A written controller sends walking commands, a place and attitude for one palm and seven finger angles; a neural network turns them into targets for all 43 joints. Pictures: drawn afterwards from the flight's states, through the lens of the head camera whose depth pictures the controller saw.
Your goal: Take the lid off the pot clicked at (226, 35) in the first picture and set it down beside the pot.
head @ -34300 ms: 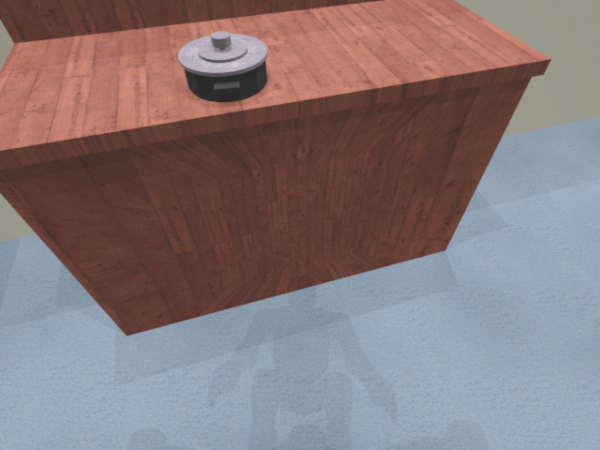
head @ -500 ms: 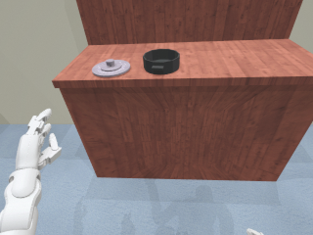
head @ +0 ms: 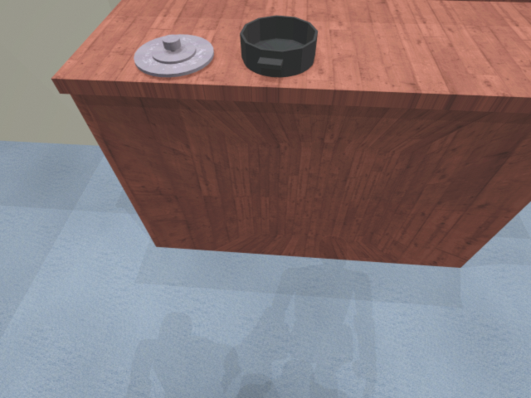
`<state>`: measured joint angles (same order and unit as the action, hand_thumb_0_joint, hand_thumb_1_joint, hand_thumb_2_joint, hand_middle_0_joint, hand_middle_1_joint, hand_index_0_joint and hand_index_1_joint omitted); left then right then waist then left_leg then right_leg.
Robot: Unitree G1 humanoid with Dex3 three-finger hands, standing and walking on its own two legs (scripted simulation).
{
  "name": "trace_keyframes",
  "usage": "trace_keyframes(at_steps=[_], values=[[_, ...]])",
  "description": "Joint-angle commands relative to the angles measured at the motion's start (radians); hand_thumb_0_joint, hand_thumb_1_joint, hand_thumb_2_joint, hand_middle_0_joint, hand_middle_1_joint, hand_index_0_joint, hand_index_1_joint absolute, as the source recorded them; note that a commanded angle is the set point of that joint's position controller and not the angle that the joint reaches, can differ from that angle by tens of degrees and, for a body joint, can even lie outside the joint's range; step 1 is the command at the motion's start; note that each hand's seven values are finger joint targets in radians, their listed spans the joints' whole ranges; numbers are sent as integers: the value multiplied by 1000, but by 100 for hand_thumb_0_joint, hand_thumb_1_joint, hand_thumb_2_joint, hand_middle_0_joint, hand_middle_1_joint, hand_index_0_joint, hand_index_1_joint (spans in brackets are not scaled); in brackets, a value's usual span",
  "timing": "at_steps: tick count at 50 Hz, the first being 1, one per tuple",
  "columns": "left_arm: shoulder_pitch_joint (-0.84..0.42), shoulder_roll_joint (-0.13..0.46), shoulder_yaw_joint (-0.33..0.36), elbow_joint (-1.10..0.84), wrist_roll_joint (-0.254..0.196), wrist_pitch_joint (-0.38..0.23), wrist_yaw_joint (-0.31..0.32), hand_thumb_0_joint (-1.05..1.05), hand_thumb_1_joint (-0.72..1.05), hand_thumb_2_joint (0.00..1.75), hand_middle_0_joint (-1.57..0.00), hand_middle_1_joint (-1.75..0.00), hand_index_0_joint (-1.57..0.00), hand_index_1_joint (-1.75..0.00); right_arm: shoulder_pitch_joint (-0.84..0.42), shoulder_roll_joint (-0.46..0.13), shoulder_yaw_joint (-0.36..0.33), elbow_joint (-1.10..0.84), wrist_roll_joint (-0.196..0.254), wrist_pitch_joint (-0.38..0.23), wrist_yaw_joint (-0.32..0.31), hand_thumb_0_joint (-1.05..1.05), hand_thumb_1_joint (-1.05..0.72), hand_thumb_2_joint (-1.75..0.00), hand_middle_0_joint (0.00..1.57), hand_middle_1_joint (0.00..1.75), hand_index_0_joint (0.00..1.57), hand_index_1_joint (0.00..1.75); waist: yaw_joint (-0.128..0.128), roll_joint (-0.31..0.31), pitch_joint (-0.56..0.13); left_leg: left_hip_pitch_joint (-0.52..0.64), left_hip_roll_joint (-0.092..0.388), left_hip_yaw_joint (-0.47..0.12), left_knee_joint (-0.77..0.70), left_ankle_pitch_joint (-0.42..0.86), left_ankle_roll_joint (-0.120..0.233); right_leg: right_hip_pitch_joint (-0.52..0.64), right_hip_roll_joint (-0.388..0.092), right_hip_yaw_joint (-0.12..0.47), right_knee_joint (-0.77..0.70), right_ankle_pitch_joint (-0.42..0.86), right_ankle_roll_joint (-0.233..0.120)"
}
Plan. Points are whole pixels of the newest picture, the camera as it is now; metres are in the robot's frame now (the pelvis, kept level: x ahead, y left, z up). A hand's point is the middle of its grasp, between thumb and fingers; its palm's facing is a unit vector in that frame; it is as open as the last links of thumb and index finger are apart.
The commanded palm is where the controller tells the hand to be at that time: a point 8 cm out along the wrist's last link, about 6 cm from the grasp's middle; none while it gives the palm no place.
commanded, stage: stop stepping back and stand still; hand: left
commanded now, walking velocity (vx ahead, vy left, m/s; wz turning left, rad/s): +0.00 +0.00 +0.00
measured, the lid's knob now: (171, 42) +0.83 +0.26 +0.11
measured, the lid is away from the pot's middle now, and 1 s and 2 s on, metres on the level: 0.25 0.25 0.25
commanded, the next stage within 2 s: let the arm hang, fingers relaxed in 0.22 s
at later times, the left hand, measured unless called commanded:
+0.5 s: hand out of the picture +0.05 +0.19 -0.17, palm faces +0.01 -0.98 -0.21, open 7.3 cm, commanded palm none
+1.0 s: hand out of the picture +0.01 +0.18 -0.18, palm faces +0.01 -0.98 -0.18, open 7.4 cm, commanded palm none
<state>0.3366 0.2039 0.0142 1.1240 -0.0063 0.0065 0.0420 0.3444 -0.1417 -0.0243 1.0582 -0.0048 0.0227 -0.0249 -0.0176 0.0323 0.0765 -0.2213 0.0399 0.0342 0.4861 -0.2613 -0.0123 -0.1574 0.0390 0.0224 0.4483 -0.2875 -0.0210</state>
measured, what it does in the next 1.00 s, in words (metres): stands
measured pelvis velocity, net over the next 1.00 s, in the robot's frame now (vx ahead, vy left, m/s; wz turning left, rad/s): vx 0.01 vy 0.02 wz -0.03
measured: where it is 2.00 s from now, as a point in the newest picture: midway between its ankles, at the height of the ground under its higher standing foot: outside the picture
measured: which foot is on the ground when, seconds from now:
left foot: down 0.00-1.00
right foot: down 0.00-1.00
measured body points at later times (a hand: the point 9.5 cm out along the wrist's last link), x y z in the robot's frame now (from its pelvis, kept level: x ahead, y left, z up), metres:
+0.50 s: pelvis +0.01 +0.01 +0.00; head +0.03 +0.01 +0.45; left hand +0.05 +0.24 -0.16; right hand +0.01 -0.21 -0.16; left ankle +0.00 +0.13 -0.74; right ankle -0.03 -0.11 -0.74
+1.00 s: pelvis +0.01 +0.02 +0.00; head +0.04 +0.02 +0.45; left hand +0.01 +0.23 -0.16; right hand -0.01 -0.20 -0.16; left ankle +0.00 +0.13 -0.74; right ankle -0.03 -0.11 -0.74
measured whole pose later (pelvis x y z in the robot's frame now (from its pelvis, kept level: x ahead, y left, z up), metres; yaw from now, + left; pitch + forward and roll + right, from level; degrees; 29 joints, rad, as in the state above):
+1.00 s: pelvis +0.01 +0.02 +0.00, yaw -2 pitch -1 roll +0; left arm 0.26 0.13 0.02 1.13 0.00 0.00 0.04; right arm 0.29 -0.12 -0.03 1.10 -0.01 0.01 -0.03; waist -0.02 -0.01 0.07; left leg -0.17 0.02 0.07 0.44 -0.26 0.01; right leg -0.12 0.02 0.06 0.42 -0.29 0.00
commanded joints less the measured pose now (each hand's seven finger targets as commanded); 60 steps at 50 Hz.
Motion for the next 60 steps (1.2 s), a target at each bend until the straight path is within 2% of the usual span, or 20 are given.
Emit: trace_keyframes(at_steps=[1, 7, 11, 16, 18, 22, 24, 29, 32, 47, 49, 57, 58, 60], values=[[1, 76, 9, -40, 5, -30, 9, 0, 90, 90, -20, -30, -20, -30, 56, -80, -26, -15, 3, -20, -9, 0, -90, -90, 20, 30, 20, 30, -6, -60, -44, 77, 61, -30, -44, 235, 51, -18, -120, 82, -67, 372, -18], [-32, 49, 16, -38, 10, -24, 9, 0, 90, 90, -20, -30, -20, -30, 17, -76, -28, 1, -3, -21, -12, 0, -90, -90, 20, 30, 20, 30, 0, -52, -2, 85, 71, -45, -79, 235, 58, -44, -107, 71, -67, 286, -18], [-47, 55, 21, -39, 11, -21, 5, 0, 90, 90, -20, -30, -20, -30, -1, -74, -29, -2, -6, -21, -12, 0, -90, -90, 20, 30, 20, 30, 5, -1, 9, 78, 72, -47, -93, 212, 60, -44, -107, 67, -69, 256, -17], [-63, 64, 23, -52, 11, -23, 1, 0, 90, 90, -20, -30, -20, -30, -9, -85, -31, -11, -6, -23, -11, 0, -90, -90, 20, 30, 20, 30, 2, -9, -13, 87, 71, -48, -93, 211, 60, -33, -108, 74, -75, 261, -17], [-64, 66, 23, -54, 10, -25, 0, 0, 90, 90, -20, -30, -20, -30, -9, -91, -31, -12, -6, -24, -12, 0, -90, -90, 20, 30, 20, 30, 2, -29, -36, 102, 70, -45, -89, 229, 58, -21, -111, 72, -75, 283, -15], [-70, 64, 22, -59, 10, -24, 1, 0, 90, 90, -20, -30, -20, -30, -6, -89, -31, -10, -6, -23, -12, 0, -90, -90, 20, 30, 20, 30, 0, -16, -15, 95, 71, -48, -97, 223, 59, -30, -107, 72, -78, 267, -15], [-63, 61, 22, -54, 10, -25, 1, 0, 90, 90, -20, -30, -20, -30, -4, -92, -32, -9, -6, -24, -12, 0, -90, -90, 20, 30, 20, 30, 1, -28, -33, 112, 71, -46, -94, 239, 60, -24, -107, 71, -77, 279, -14], [-55, 54, 21, -46, 10, -23, 1, 0, 90, 90, -20, -30, -20, -30, 5, -89, -30, -2, -5, -25, -14, 0, -90, -90, 20, 30, 20, 30, 0, -12, -21, 113, 74, -49, -103, 235, 63, -33, -103, 67, -80, 253, -13], [-48, 49, 19, -43, 10, -21, 2, 0, 90, 90, -20, -30, -20, -30, 12, -86, -30, 1, -4, -24, -15, 0, -90, -90, 20, 30, 20, 30, 0, -27, -15, 112, 77, -54, -111, 215, 66, -39, -100, 65, -82, 226, -11], [-8, 28, 17, -23, 12, -25, 5, 0, 90, 90, -20, -30, -20, -30, 16, -65, -33, 11, -2, -23, -15, 0, -90, -90, 20, 30, 20, 30, 0, -23, 2, 113, 73, -47, -108, 181, 65, -65, -101, 78, -87, 217, -14], [-8, 29, 17, -22, 12, -26, 5, 0, 90, 90, -20, -30, -20, -30, 21, -67, -33, 10, -2, -25, -15, 0, -90, -90, 20, 30, 20, 30, -1, -27, -20, 122, 74, -44, -103, 204, 66, -52, -101, 76, -82, 237, -13], [-5, 28, 19, -24, 12, -25, 5, 0, 90, 90, -20, -30, -20, -30, 20, -65, -31, 10, -1, -27, -18, 0, -90, -90, 20, 30, 20, 30, 0, -13, -15, 126, 78, -43, -102, 237, 67, -53, -102, 73, -76, 259, -12], [-3, 27, 18, -23, 11, -25, 6, 0, 90, 90, -20, -30, -20, -30, 18, -65, -32, 10, -1, -26, -18, 0, -90, -90, 20, 30, 20, 30, 2, -31, -11, 124, 77, -46, -102, 229, 66, -54, -101, 75, -78, 253, -11], [-3, 30, 19, -24, 12, -24, 5, 0, 90, 90, -20, -30, -20, -30, 16, -65, -32, 8, -1, -25, -17, 0, -90, -90, 20, 30, 20, 30, 1, -16, -6, 120, 76, -49, -105, 208, 66, -62, -99, 80, -80, 234, -13]])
